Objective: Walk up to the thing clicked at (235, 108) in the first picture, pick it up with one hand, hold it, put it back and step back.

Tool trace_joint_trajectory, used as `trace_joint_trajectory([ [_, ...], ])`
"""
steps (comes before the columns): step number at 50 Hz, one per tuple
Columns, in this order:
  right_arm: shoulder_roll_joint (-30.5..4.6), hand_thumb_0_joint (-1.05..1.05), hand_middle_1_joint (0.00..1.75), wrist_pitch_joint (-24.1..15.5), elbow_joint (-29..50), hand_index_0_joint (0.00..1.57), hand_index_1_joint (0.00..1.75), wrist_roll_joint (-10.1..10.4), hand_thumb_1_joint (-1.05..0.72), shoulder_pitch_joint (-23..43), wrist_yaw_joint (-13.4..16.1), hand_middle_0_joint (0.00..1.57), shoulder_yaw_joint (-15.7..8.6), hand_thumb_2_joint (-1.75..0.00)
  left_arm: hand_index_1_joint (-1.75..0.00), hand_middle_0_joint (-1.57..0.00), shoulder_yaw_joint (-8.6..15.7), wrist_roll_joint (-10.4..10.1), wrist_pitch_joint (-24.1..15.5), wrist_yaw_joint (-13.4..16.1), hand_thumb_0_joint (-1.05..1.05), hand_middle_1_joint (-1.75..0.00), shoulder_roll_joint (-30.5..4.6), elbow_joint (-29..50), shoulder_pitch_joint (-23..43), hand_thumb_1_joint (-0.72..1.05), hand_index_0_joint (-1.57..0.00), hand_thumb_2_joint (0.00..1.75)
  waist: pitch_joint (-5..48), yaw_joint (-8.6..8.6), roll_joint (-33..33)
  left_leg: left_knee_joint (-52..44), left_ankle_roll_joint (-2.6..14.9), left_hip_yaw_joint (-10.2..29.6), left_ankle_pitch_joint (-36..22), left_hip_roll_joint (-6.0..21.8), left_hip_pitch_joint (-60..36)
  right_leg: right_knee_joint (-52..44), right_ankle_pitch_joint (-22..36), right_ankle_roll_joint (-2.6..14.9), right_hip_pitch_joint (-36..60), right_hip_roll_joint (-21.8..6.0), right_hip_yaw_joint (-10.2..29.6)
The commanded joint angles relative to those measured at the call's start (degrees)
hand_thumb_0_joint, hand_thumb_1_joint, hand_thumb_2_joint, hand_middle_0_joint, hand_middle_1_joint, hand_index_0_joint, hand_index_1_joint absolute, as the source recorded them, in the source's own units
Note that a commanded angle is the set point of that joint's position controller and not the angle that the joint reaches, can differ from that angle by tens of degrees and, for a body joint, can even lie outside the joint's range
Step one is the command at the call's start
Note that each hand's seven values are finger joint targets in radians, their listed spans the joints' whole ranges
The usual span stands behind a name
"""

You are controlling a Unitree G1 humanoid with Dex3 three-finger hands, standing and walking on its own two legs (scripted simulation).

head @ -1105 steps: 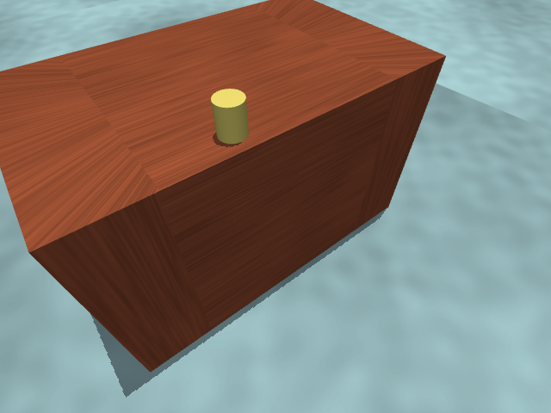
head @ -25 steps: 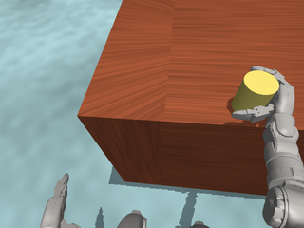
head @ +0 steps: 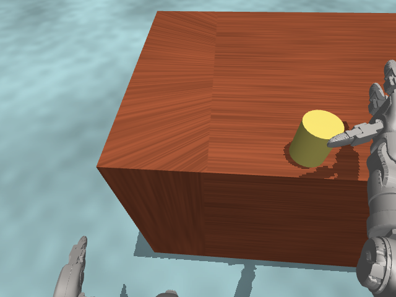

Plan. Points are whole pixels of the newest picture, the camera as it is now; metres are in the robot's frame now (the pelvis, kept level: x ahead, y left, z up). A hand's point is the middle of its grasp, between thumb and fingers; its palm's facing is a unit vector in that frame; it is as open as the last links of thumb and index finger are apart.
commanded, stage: rise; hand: right
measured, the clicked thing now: (314, 139) +0.44 -0.19 +0.06
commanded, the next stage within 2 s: sink last in 0.16 s
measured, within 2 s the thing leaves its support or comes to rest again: neither
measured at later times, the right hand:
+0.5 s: hand out of the picture +0.39 -0.38 +0.20, palm faces +0.54 +0.77 -0.32, open 17.7 cm
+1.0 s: hand out of the picture +0.19 -0.25 +0.17, palm faces +0.39 +0.83 -0.40, open 17.5 cm
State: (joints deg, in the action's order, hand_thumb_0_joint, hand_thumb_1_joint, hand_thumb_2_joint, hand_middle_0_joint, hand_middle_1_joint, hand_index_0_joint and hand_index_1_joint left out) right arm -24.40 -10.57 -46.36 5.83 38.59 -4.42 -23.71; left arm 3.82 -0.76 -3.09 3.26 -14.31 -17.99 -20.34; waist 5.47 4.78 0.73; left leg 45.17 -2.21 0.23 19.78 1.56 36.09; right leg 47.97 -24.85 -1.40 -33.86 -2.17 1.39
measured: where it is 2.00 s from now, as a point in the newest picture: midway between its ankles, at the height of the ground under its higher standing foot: outside the picture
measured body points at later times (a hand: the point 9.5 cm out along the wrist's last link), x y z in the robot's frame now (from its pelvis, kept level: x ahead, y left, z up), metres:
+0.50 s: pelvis +0.01 +0.00 +0.02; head +0.04 +0.00 +0.47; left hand +0.16 +0.25 -0.05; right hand +0.35 -0.42 +0.22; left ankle +0.02 +0.15 -0.70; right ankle -0.01 -0.13 -0.70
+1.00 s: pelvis +0.01 +0.01 +0.03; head +0.00 +0.04 +0.48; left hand +0.18 +0.27 -0.04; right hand +0.16 -0.29 +0.19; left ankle +0.02 +0.15 -0.70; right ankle -0.01 -0.13 -0.70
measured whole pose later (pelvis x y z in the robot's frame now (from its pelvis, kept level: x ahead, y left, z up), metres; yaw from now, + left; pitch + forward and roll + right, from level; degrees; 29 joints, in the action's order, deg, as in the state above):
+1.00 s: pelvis +0.01 +0.01 +0.03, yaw -2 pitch +0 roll +0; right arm -18.0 -7.2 20.1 4.6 -27.6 0.9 -19.3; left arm 8.6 -2.8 -2.7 2.6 -12.7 -21.7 -20.8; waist 1.7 -3.1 3.4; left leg 34.2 -1.6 -1.3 16.9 2.5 17.1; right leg 34.1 -19.7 -1.9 -14.3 -1.5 2.3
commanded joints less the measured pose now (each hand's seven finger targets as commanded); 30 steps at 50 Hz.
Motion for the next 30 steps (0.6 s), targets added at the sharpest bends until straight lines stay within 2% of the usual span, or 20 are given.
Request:
trace_joint_trajectory([
  [1,-17.1,0.0,0.05,1.5,9.7,0.05,0.05,1.7,0.61,23.8,-3.2,0.05,-0.7,-0.02,-0.04,-0.04,2.9,-1.0,-3.3,1.1,0.0,-0.04,-8.7,6.9,3.1,-0.52,-0.05,0.03,19.5,-1.35,4.1,-6.2,2.18,-2.5,-17.0,-1.7,-14.7,-9.3,21.4,0.8,11.1,1.3,-1.2],
  [3,-19.1,0.0,0.05,3.6,9.5,0.05,0.05,2.4,0.61,27.0,-5.2,0.05,-2.0,-0.02,-0.04,-0.04,0.3,-1.2,-3.6,1.0,0.0,-0.04,-6.4,4.3,3.2,-0.52,-0.05,0.03,19.1,-1.8,2.8,-7.2,1.97,-2.6,-17.5,-1.7,-15.1,-9.7,22.0,1.06,11.6,1.2,-1.3],
  [5,-19.7,0.0,0.05,6.2,7.5,0.05,0.05,3.2,0.61,25.4,-7.2,0.05,-2.2,-0.03,-0.04,-0.04,0.9,-1.5,-4.1,1.1,0.0,-0.05,-7.7,5.1,3.3,-0.52,-0.05,0.03,18.4,-1.47,1.2,-7.7,1.95,-2.5,-18.4,-1.6,-16.2,-10.6,22.6,1.22,11.6,1.4,-1.3],
  [6,-22.1,0.0,0.06,7.4,7.6,0.06,0.06,3.2,0.58,24.6,-8.1,0.05,-3.5,-0.04,-0.06,-0.05,1.9,-1.6,-4.3,1.2,0.0,-0.04,-9.2,6.0,3.4,-0.56,-0.04,0.07,18.3,-1.82,1.0,-8.1,1.8,-2.5,-18.9,-1.4,-16.7,-10.8,22.8,1.35,11.9,1.5,-1.4],
  [7,-32.2,0.0,0.06,5.4,9.9,0.06,0.06,-3.3,0.6,23.8,-4.7,0.06,-4.3,-0.03,-0.05,-0.05,1.3,-1.4,-4.2,0.3,0.0,-0.05,-8.0,9.3,4.1,-0.53,-0.05,0.05,15.4,-4.74,-1.5,-9.5,1.58,-2.6,-17.4,-1.2,-17.4,-11.5,21.4,1.25,11.2,2.0,-2.6],
  [8,-27.3,0.0,0.06,5.4,5.0,0.06,0.06,-2.5,0.61,21.6,-3.8,0.06,-3.0,-0.03,-0.05,-0.05,1.8,-1.5,-4.0,-0.1,0.0,-0.04,-7.7,5.5,1.1,-0.53,-0.04,0.05,12.1,-2.75,-1.8,-9.7,1.79,-2.8,-15.8,-1.7,-15.9,-12.3,19.5,1.33,10.9,1.9,-2.7],
  [9,-24.8,0.0,0.06,5.7,4.6,0.06,0.06,-2.3,0.61,20.4,-3.7,0.05,-1.5,-0.03,-0.05,-0.05,1.7,-1.6,-3.6,-0.7,0.0,-0.04,-7.4,3.6,-2.8,-0.53,-0.04,0.05,9.4,-2.13,-0.8,-10.3,1.89,-3.0,-14.7,-1.6,-14.7,-13.1,18.9,1.25,10.7,1.8,-2.7],
  [10,-26.4,0.0,0.06,5.8,5.0,0.06,0.06,-3.0,0.61,19.1,-3.2,0.06,-2.1,-0.03,-0.04,-0.05,0.2,-1.7,-3.6,-1.4,0.0,-0.04,-6.1,5.5,-0.3,-0.52,-0.05,0.04,10.2,-3.29,-0.4,-10.6,1.73,-2.7,-14.3,-1.4,-14.9,-13.3,18.2,1.42,10.8,1.9,-2.9],
  [12,-30.7,0.0,0.06,5.2,10.6,0.06,0.06,-4.2,0.61,23.7,-1.8,0.05,-2.9,-0.03,-0.05,-0.05,0.6,-1.7,-3.5,-2.0,0.0,-0.04,-6.3,5.2,-0.5,-0.53,-0.04,0.05,12.5,-3.47,0.2,-10.8,1.64,-2.5,-14.3,-1.3,-15.9,-13.5,17.9,1.65,12.1,2.0,-3.1],
  [13,-33.2,0.0,0.06,5.5,8.2,0.06,0.06,-4.9,0.61,20.3,-0.9,0.05,-5.0,-0.03,-0.04,-0.05,0.4,-1.7,-3.4,-2.4,0.0,-0.04,-6.8,5.1,-0.2,-0.53,-0.04,0.05,13.3,-3.95,0.7,-10.8,1.74,-2.5,-14.9,-1.4,-16.2,-13.5,19.0,1.51,12.3,2.0,-3.1],
  [14,-33.2,0.0,0.06,5.1,12.2,0.05,0.06,-5.1,0.61,22.4,-0.3,0.05,-4.1,-0.04,-0.05,-0.05,0.7,-1.9,-3.4,-2.8,0.0,-0.05,-6.4,5.2,-0.7,-0.53,-0.05,0.06,14.7,-3.78,2.0,-10.9,1.81,-2.3,-16.0,-1.3,-16.9,-13.7,20.0,1.49,13.6,2.2,-3.2],
  [16,-34.4,0.0,0.06,5.0,10.4,0.05,0.06,-5.7,0.61,19.4,1.0,0.06,-5.8,-0.04,-0.05,-0.05,0.1,-2.0,-3.3,-3.1,0.0,-0.05,-6.4,5.6,0.6,-0.53,-0.05,0.06,16.1,-4.38,2.8,-10.7,1.96,-2.5,-18.0,-1.2,-17.8,-13.5,22.8,1.04,14.9,2.1,-3.1],
  [19,-35.5,0.0,0.05,4.2,15.4,0.05,0.05,-6.1,0.59,20.5,2.8,0.06,-6.3,-0.04,-0.05,-0.05,0.7,-2.0,-3.6,-2.8,0.0,-0.05,-7.8,7.8,4.8,-0.53,-0.05,0.07,19.7,-5.19,6.0,-10.6,2.37,-2.8,-18.6,-1.3,-18.8,-13.6,25.4,0.54,17.8,1.9,-2.7],
  [20,-32.7,0.0,0.05,3.6,20.1,0.05,0.05,-6.0,0.59,23.0,3.0,0.06,-3.8,-0.05,-0.05,-0.05,1.8,-2.1,-3.8,-2.5,0.0,-0.05,-7.9,7.4,4.0,-0.54,-0.05,0.07,22.0,-4.28,7.7,-10.6,2.65,-3.0,-19.5,-1.6,-18.3,-13.5,27.9,0.19,21.0,1.6,-2.5],
  [22,-33.8,0.0,0.05,3.7,18.6,0.05,0.05,-6.0,0.58,15.4,4.1,0.06,-5.8,-0.05,-0.05,-0.05,3.2,-2.1,-4.1,-1.9,0.0,-0.05,-9.7,7.4,3.4,-0.54,-0.05,0.07,20.2,-5.09,8.3,-10.7,2.87,-3.8,-19.5,-2.0,-17.7,-13.4,31.7,-0.39,22.3,1.1,-1.9],
  [23,-33.2,0.0,0.05,4.0,18.3,0.05,0.05,-5.8,0.58,10.6,4.5,0.06,-6.3,-0.05,-0.05,-0.05,5.2,-2.2,-3.9,-1.7,0.0,-0.05,-11.3,6.5,1.4,-0.54,-0.05,0.07,19.4,-4.96,7.6,-11.0,2.98,-3.9,-20.3,-2.1,-17.8,-13.5,33.2,-0.47,22.7,1.0,-1.8],
  [24,-31.1,0.0,0.05,4.0,22.1,0.05,0.05,-5.5,0.57,9.7,4.5,0.06,-5.0,-0.05,-0.05,-0.05,5.7,-2.3,-3.8,-1.6,0.0,-0.04,-11.0,5.5,0.5,-0.54,-0.05,0.07,19.0,-4.91,7.9,-10.9,3.06,-4.0,-21.2,-2.0,-18.2,-13.7,34.0,-0.41,22.9,1.0,-1.9],
  [26,-27.4,0.0,0.05,4.3,24.5,0.05,0.06,-4.7,0.58,2.0,4.5,0.06,-4.5,-0.05,-0.04,-0.05,4.6,-2.4,-3.7,-1.7,0.0,-0.04,-9.1,5.0,0.1,-0.54,-0.05,0.06,15.1,-5.72,8.1,-11.8,3.15,-4.3,-19.7,-2.2,-18.1,-14.4,33.3,-0.54,22.1,0.8,-2.0],
  [28,-23.8,0.0,0.05,4.2,32.2,0.05,0.05,-3.7,0.56,-4.0,4.3,0.06,-3.5,-0.05,-0.04,-0.05,4.0,-2.9,-3.5,-2.3,0.0,-0.04,-6.7,2.1,-1.1,-0.53,-0.05,0.06,12.5,-6.76,8.8,-12.0,3.42,-4.8,-19.3,-2.4,-18.8,-15.5,33.7,-0.78,21.1,0.6,-1.9],
  [30,-22.0,0.0,0.05,4.0,41.4,0.05,0.05,-3.1,0.55,-11.1,4.2,0.06,-4.1,-0.05,-0.05,-0.05,3.9,-3.0,-3.1,-2.9,0.0,-0.04,-6.1,3.0,0.1,-0.53,-0.05,0.06,12.8,-7.3,7.2,-12.4,3.47,-4.6,-21.1,-2.3,-21.4,-16.0,33.2,-0.34,20.3,1.0,-2.5],
])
